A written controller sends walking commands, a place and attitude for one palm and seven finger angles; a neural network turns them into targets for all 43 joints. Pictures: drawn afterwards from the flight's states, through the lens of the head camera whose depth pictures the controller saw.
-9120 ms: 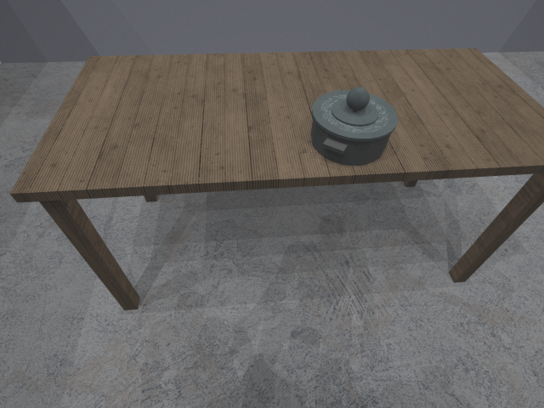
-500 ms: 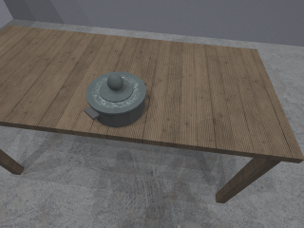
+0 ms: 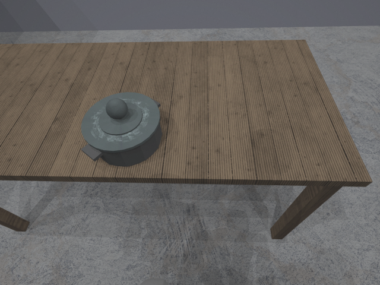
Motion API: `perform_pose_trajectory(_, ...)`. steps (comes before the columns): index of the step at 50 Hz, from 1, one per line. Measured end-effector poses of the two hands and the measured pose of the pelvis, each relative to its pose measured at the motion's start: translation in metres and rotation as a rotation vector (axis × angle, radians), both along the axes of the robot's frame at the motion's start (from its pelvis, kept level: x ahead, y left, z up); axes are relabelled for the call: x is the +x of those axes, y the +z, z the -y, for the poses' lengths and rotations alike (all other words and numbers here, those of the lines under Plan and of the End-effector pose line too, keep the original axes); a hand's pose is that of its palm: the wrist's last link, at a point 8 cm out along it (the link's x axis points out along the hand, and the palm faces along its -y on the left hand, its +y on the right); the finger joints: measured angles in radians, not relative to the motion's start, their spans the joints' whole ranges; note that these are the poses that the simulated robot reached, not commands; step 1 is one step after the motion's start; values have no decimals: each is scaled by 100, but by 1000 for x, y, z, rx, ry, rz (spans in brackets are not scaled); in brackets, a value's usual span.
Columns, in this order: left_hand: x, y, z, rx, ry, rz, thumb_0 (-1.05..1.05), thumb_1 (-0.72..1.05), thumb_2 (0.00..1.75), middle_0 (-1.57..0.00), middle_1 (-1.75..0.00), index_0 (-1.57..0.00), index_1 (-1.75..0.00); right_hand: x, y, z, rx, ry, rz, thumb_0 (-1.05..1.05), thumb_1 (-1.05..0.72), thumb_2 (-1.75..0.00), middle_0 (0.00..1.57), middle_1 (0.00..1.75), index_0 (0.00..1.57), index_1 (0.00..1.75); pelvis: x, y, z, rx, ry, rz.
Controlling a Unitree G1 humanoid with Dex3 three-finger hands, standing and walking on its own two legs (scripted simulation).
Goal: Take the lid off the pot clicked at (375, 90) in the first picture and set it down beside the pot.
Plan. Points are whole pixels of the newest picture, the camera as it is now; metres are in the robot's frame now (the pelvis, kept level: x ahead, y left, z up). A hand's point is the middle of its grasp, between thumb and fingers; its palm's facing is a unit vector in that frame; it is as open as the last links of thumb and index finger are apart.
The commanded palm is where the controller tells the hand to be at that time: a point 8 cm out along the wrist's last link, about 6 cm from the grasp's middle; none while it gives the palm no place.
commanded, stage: come to a stop and stand still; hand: left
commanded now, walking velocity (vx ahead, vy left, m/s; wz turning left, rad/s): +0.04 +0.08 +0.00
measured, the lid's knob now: (116, 108) +0.50 +0.22 +0.05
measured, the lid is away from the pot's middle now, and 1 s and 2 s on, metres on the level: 0.00 0.00 0.00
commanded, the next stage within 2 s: look again from close up in 0.60 s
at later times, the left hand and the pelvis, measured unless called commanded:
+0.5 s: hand out of the picture -0.05 +0.22 -0.17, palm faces +0.04 -0.97 -0.24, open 7.4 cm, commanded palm none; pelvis -0.04 +0.04 +0.00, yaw +0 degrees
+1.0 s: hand out of the picture -0.03 +0.23 -0.18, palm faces +0.02 -0.98 -0.21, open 7.3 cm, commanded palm none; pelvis -0.04 +0.06 -0.01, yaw -1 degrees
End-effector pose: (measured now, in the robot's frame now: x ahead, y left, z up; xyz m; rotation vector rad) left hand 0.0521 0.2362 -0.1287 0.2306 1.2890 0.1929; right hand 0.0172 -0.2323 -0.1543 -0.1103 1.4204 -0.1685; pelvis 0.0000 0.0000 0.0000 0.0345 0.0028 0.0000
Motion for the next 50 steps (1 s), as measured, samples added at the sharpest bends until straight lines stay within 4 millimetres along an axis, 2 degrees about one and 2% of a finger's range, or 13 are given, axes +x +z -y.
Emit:
perform_pose_trajectory(4, -18, -4, -13, -12, 15, 0, 0, 90, 90, -21, -30, -20, -30, -1, 5, -9, -15, 21, 37, 0, -91, -90, 19, 30, 19, 30, -12, -1, -12, -1, -5, 0)
perform_pose_trajectory(7, -31, -14, -28, -28, 31, -1, 0, 90, 90, -21, -30, -20, -30, -4, 6, -20, -36, 32, 82, 0, -91, -90, 19, 30, 19, 30, -20, -6, -26, -18, -6, 6)
perform_pose_trajectory(9, -39, -21, -37, -39, 46, -6, 0, 90, 90, -21, -30, -20, -30, -10, 7, -30, -47, 35, 97, 0, -91, -90, 19, 30, 19, 30, -25, -9, -34, -16, -5, 19)
perform_pose_trajectory(14, -57, -19, -49, -47, 66, -22, 0, 91, 90, -20, -30, -20, -30, -28, 13, -54, -35, 52, 83, 0, -91, -90, 20, 30, 19, 30, -31, -3, -42, -14, -5, 30)
perform_pose_trajectory(20, -82, -16, -47, -33, 67, -60, 0, 91, 90, -20, -30, -20, -30, -45, 2, -57, -3, 49, 51, 1, -93, -90, 20, 30, 20, 30, -39, -5, -43, 12, -13, 19)
perform_pose_trajectory(28, -114, -8, -25, -56, 55, -136, 0, 91, 90, -20, -30, -20, -30, -66, 0, -58, 28, 18, 9, 0, -92, -90, 20, 30, 20, 30, -44, 1, -40, -21, -4, 17)
perform_pose_trajectory(35, -116, -14, -11, -101, 56, -142, 0, 91, 90, -20, -30, -20, -30, -86, 5, -63, 24, 11, -41, 0, -91, -90, 20, 30, 19, 30, -44, 3, -39, -28, -6, 20)
perform_pose_trajectory(38, -115, -17, -10, -99, 32, -115, 1, 91, 90, -20, -30, -20, -30, -87, 5, -63, 21, 11, -27, 0, -91, -90, 20, 30, 19, 30, -48, 0, -42, -49, -10, 12)
perform_pose_trajectory(42, -112, -22, -20, -104, 16, -104, 1, 92, 90, -20, -30, -20, -30, -83, 3, -68, 11, 3, 24, 0, -91, -90, 20, 30, 19, 30, -49, -5, -50, -53, -8, 11)
perform_pose_trajectory(50, -93, -19, -47, -72, 16, -46, 1, 91, 90, -20, -30, -20, -30, -75, 0, -86, 17, 19, 48, 1, -92, -90, 20, 30, 19, 30, -43, -7, -65, -41, -10, 9)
